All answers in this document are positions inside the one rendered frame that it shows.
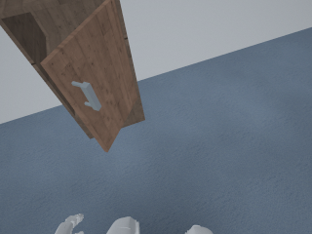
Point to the robot left hand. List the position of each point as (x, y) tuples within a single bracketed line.
[(67, 226)]

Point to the left robot thigh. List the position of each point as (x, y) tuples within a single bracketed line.
[(124, 225)]

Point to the cupboard door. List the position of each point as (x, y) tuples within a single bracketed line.
[(95, 52)]

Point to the handle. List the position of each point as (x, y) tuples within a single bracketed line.
[(90, 95)]

